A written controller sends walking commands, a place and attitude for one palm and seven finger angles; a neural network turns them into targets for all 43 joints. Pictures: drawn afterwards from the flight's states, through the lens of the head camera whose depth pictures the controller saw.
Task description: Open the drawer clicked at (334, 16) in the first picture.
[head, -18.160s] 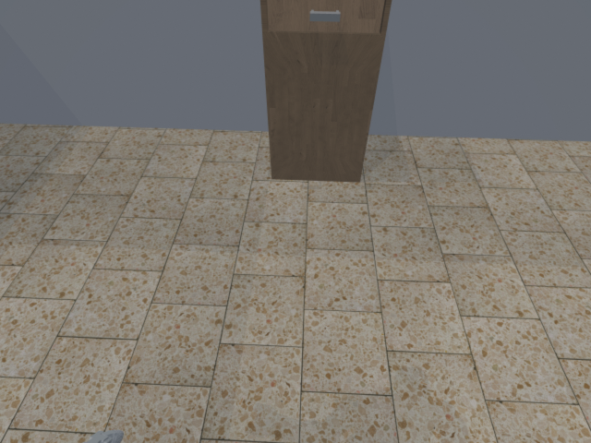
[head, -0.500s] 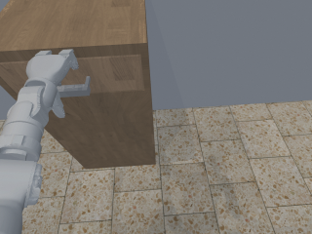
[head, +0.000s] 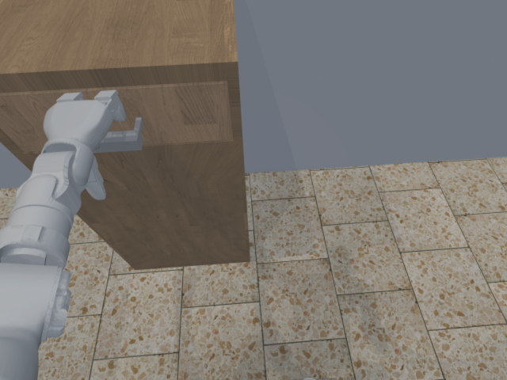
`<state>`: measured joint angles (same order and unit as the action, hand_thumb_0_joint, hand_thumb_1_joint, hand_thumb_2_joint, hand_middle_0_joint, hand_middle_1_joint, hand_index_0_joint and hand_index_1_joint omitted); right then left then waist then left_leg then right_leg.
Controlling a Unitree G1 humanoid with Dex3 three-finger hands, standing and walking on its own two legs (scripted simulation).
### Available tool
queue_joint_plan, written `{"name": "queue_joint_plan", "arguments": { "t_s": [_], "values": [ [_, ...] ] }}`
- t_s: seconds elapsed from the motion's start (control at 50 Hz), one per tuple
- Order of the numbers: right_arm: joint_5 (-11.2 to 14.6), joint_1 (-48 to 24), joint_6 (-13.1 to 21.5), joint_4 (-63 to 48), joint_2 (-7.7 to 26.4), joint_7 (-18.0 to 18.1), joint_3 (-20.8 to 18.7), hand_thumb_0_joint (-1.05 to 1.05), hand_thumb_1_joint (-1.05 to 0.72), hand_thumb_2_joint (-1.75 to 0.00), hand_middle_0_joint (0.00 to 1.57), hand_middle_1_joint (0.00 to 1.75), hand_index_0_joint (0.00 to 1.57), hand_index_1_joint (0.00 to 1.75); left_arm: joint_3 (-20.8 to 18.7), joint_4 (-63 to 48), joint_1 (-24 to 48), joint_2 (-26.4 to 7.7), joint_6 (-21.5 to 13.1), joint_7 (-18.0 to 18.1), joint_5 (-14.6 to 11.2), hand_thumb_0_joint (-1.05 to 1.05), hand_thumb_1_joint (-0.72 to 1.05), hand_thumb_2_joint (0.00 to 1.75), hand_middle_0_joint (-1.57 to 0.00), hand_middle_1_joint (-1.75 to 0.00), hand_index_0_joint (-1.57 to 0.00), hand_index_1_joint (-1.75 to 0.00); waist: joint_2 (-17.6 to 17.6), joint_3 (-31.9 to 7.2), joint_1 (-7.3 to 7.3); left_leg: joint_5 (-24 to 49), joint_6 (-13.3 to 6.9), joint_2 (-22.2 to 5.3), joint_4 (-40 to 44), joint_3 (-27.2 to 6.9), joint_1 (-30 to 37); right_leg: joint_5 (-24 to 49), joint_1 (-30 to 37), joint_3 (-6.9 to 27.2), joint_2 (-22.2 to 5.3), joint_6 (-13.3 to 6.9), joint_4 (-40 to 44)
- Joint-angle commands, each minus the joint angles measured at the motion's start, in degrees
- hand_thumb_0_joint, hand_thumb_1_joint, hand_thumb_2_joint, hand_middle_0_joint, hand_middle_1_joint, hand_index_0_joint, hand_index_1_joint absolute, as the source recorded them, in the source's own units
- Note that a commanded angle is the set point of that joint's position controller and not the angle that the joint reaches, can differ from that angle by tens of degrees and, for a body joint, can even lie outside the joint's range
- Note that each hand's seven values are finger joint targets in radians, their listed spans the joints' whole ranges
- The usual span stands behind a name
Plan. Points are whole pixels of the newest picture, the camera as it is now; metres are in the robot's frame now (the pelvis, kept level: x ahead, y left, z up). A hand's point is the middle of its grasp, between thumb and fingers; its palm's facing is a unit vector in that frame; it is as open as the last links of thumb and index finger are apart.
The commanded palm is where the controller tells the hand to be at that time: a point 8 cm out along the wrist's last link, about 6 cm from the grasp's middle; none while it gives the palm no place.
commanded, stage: lower the fingers behind the handle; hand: left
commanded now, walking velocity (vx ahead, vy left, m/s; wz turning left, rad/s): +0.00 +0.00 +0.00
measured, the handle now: (112, 133) +0.52 +0.26 +0.06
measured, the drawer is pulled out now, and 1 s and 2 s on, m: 0.00 0.00 0.00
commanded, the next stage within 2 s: lift the fingers back up to retry in 1.08 s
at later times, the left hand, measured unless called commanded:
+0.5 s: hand (102, 149) +0.48 +0.26 +0.06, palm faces -0.04 +0.00 -1.00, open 13.8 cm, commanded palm +0.45 +0.26 +0.10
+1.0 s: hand (103, 150) +0.48 +0.26 +0.06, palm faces -0.04 +0.03 -1.00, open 13.8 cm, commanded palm +0.46 +0.26 +0.09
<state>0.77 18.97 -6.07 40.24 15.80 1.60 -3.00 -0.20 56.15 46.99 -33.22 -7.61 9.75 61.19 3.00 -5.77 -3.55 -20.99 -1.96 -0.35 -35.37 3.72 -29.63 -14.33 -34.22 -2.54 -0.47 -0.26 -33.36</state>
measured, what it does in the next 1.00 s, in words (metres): stands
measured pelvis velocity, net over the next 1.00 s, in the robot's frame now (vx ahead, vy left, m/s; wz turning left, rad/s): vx -0.02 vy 0.00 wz -0.01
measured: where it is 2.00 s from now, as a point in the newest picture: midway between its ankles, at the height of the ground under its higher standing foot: outside the picture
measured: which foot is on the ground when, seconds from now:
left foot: down 0.00-1.00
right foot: down 0.00-1.00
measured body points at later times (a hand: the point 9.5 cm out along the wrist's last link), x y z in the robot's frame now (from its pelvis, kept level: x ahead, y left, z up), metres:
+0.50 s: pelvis -0.01 +0.00 -0.01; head +0.08 -0.01 +0.43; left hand +0.47 +0.25 +0.12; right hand +0.02 -0.28 -0.14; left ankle -0.05 +0.09 -0.72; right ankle +0.01 -0.12 -0.72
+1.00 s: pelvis -0.02 +0.00 -0.01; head +0.08 -0.01 +0.43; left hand +0.47 +0.25 +0.12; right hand +0.00 -0.28 -0.14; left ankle -0.05 +0.09 -0.72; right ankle +0.01 -0.12 -0.72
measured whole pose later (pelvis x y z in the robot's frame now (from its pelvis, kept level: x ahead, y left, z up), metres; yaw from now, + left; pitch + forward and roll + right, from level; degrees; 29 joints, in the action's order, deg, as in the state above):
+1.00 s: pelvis -0.02 +0.00 -0.01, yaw +0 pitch +18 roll -1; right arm 1.0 20.6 -5.3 39.8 16.4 2.2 -1.7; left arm 1.8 63.3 53.0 -34.7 -5.9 12.9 62.0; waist 2.5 -6.9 -5.5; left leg -22.2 -2.2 -0.5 -41.8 4.0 -38.0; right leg -14.8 -42.4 -2.2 -0.5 -0.2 -38.8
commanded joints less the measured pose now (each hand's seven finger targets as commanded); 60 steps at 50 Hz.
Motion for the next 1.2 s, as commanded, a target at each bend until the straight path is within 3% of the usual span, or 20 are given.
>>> {"name": "queue_joint_plan", "arguments": {
  "t_s": [0.0,0.08,0.14,0.22,0.26,0.34,0.52,0.56,0.64,0.66,0.7,0.82,0.86,0.88,0.92,0.96,1.02,1.1,1.12,1.18],
  "values": [
    [-0.4,6.1,1.4,-3.4,8.8,0.7,-3.1,0.0,-0.9,-0.9,0.2,0.3,0.2,0.3,-4.3,-11.1,27.3,-16.0,-0.1,2.6,-0.5,0.0,-0.5,0.3,-0.3,-1.2,-0.3,-1.2,1.2,-23.5,-1.24,28.6,0.2,1.0,1.2,-2.8,9.6,18.8,13.9,1.3,2.3,-1.5,0.2],
    [-0.5,6.2,1.4,-3.2,8.9,1.0,-2.9,0.0,-0.9,-0.9,0.2,0.3,0.2,0.3,-5.2,-9.0,25.8,-16.9,-0.7,2.7,-0.4,0.0,-0.5,0.3,-0.3,-1.2,-0.3,-1.2,-0.1,-22.3,-1.2,27.5,0.1,1.0,1.0,-2.6,7.1,19.2,14.1,1.4,2.1,-1.4,-0.3],
    [-0.7,6.6,1.3,-3.2,9.0,0.9,-3.0,0.0,-0.9,-0.9,0.2,0.3,0.2,0.3,-7.0,-8.6,24.6,-19.1,-1.2,3.3,-0.2,0.0,-0.5,0.3,-0.3,-1.2,-0.3,-1.2,0.3,-24.3,-0.48,28.5,0.1,1.1,0.4,-2.5,6.3,20.3,15.2,1.7,2.0,-1.4,-1.0],
    [-0.9,7.1,1.2,-2.9,9.1,0.6,-3.1,0.0,-0.9,-0.9,0.2,0.3,0.2,0.3,-6.0,-7.5,23.2,-17.0,-1.1,3.9,0.0,0.0,-0.5,0.3,-0.3,-1.2,-0.3,-1.2,0.1,-23.8,-1.01,31.1,0.4,0.7,-0.4,-2.7,6.6,20.6,13.2,1.4,2.3,-1.4,-1.4],
    [-0.7,7.0,1.1,-2.9,9.1,0.5,-3.1,0.0,-0.9,-0.9,0.2,0.3,0.2,0.3,-4.1,-6.0,23.1,-15.2,-0.3,4.1,-0.1,0.0,-0.5,0.3,-0.3,-1.2,-0.3,-1.2,-0.3,-22.1,-1.54,27.9,0.3,0.8,-0.3,-2.6,5.6,18.7,11.7,1.3,2.4,-1.3,-1.3],
    [-0.7,7.2,1.1,-2.7,9.5,0.5,-2.9,0.0,-0.9,-0.9,0.2,0.3,0.2,0.3,-5.3,-3.9,22.8,-17.4,0.6,4.3,0.1,0.0,-0.5,0.3,-0.3,-1.2,-0.3,-1.2,-0.8,-22.2,-1.17,24.5,0.1,1.0,-0.1,-2.2,3.4,17.6,12.6,1.6,2.1,-1.3,-1.4],
    [-0.3,7.4,0.9,-3.3,9.8,0.9,-2.5,0.0,-0.9,-0.9,0.2,0.3,0.2,0.3,-3.7,-0.8,20.3,-15.9,1.0,3.0,0.0,0.0,-0.5,0.3,-0.3,-1.2,-0.3,-1.2,-3.4,-20.3,-1.51,20.4,-0.1,1.0,-0.2,-2.2,0.8,15.3,11.4,1.6,2.2,-1.3,-1.4],
    [-0.3,7.6,1.1,-3.4,9.6,0.9,-2.5,0.0,-0.9,-0.9,0.2,0.3,0.2,0.3,-1.9,-0.5,20.5,-14.1,0.9,3.0,0.0,0.0,-0.5,0.3,-0.3,-1.2,-0.3,-1.2,-1.8,-19.1,-1.88,19.6,0.0,1.0,-0.4,-2.1,0.6,14.4,9.6,1.6,2.2,-1.3,-1.5],
    [-0.2,8.1,1.1,-3.5,9.7,1.0,-2.4,0.0,-0.9,-0.9,0.2,0.3,0.2,0.3,-2.1,0.9,18.6,-14.0,0.7,2.8,-0.3,0.0,-0.5,0.3,-0.3,-1.2,-0.3,-1.2,-4.2,-18.9,-2.03,18.8,-0.1,1.0,-0.9,-2.2,-0.5,14.0,9.1,1.5,2.2,-1.3,-1.9],
    [-0.2,8.2,1.2,-3.4,9.7,0.9,-2.4,0.0,-0.9,-0.9,0.2,0.3,0.2,0.3,-0.9,0.8,19.8,-12.7,0.8,2.9,-0.4,0.0,-0.5,0.3,-0.3,-1.2,-0.3,-1.2,-3.5,-18.1,-2.46,18.0,0.0,1.0,-1.0,-2.2,-0.6,13.4,8.1,1.4,2.2,-1.2,-1.9],
    [-0.2,8.2,1.3,-3.5,9.8,0.9,-2.4,0.0,-0.9,-0.9,0.2,0.3,0.2,0.3,-2.1,0.2,20.3,-14.3,1.0,3.1,-0.1,0.0,-0.5,0.3,-0.3,-1.2,-0.3,-1.2,-3.1,-19.1,-2.08,17.1,0.0,1.0,-1.1,-2.3,-0.8,12.4,8.2,1.6,2.2,-1.2,-2.1],
    [0.0,8.9,1.6,-3.1,10.0,1.1,-2.2,0.0,-0.9,-0.9,0.2,0.3,0.2,0.3,-1.4,1.6,23.8,-14.4,1.8,3.3,-0.1,0.0,-0.5,0.3,-0.3,-1.2,-0.3,-1.2,-3.5,-18.4,-3.4,14.6,-0.3,1.1,-1.3,-2.4,-1.6,10.4,6.7,1.6,2.1,-1.1,-1.7],
    [0.0,9.1,1.6,-3.1,9.9,1.2,-2.1,0.0,-0.9,-0.9,0.2,0.3,0.2,0.3,-1.4,2.6,22.8,-14.8,2.2,3.0,0.3,0.0,-0.5,0.3,-0.3,-1.2,-0.3,-1.2,-2.2,-19.2,-2.87,15.4,-0.1,1.2,-1.7,-2.5,-1.5,10.6,6.4,1.5,2.2,-1.2,-2.5],
    [0.0,9.0,1.7,-3.3,9.8,1.2,-2.0,0.0,-0.9,-0.9,0.2,0.3,0.2,0.3,0.1,2.7,23.8,-13.3,2.5,2.9,0.2,0.0,-0.5,0.3,-0.3,-1.2,-0.3,-1.2,-2.2,-18.2,-3.62,14.2,-0.2,1.2,-1.6,-2.4,-1.8,9.9,5.9,1.5,2.2,-1.1,-2.1],
    [0.0,9.3,1.7,-3.1,10.1,1.3,-2.1,0.0,-0.9,-0.9,0.2,0.3,0.2,0.3,-0.8,2.7,24.8,-14.4,2.4,2.6,0.1,0.0,-0.5,0.3,-0.3,-1.2,-0.3,-1.2,-3.5,-18.4,-3.84,14.1,-0.3,1.0,-1.7,-2.7,-2.0,9.8,5.8,1.6,2.2,-1.1,-2.0],
    [-0.1,9.5,1.9,-3.4,9.8,1.3,-2.1,0.0,-0.9,-0.9,0.2,0.3,0.2,0.3,-0.5,2.0,24.3,-13.8,2.2,2.2,0.0,0.0,-0.5,0.3,-0.3,-1.2,-0.3,-1.2,-2.0,-20.1,-3.37,15.2,-0.3,1.2,-1.9,-2.5,-1.3,10.9,6.6,1.6,2.1,-1.1,-2.5],
    [0.0,9.4,1.8,-3.6,9.9,1.4,-2.0,0.0,-0.9,-0.9,0.2,0.3,0.2,0.3,-1.1,1.9,23.5,-14.4,1.6,1.6,-0.3,0.0,-0.5,0.3,-0.3,-1.2,-0.3,-1.2,-4.0,-19.7,-3.48,14.8,-0.3,1.1,-2.1,-2.6,-1.9,10.9,6.9,1.8,2.2,-1.0,-2.2],
    [0.1,9.5,1.9,-3.8,9.6,1.3,-2.0,0.0,-0.9,-0.9,0.2,0.3,0.2,0.3,0.0,2.1,21.7,-12.6,1.3,1.5,-0.4,0.0,-0.5,0.3,-0.3,-1.2,-0.3,-1.2,-2.8,-18.6,-2.96,13.8,-0.2,1.1,-1.9,-2.7,-1.9,9.5,5.9,1.5,2.3,-1.2,-2.3],
    [0.1,9.6,1.9,-3.5,9.9,1.4,-2.1,0.0,-0.9,-0.9,0.2,0.3,0.2,0.3,-0.8,1.4,23.0,-13.4,1.0,1.5,-0.8,0.0,-0.5,0.3,-0.3,-1.2,-0.3,-1.2,-4.1,-18.8,-3.53,14.4,-0.4,1.0,-2.1,-2.7,-1.9,10.3,6.3,1.6,2.3,-1.1,-2.1],
    [0.0,9.5,2.0,-3.7,9.7,1.4,-1.9,0.0,-0.9,-0.9,0.2,0.3,0.2,0.3,-1.4,-0.2,24.3,-14.8,0.6,1.8,-0.7,0.0,-0.5,0.3,-0.3,-1.2,-0.3,-1.2,-2.4,-19.8,-2.99,14.2,-0.3,1.1,-1.7,-2.8,-1.8,10.1,7.0,1.7,2.2,-1.1,-2.4]
  ]
}}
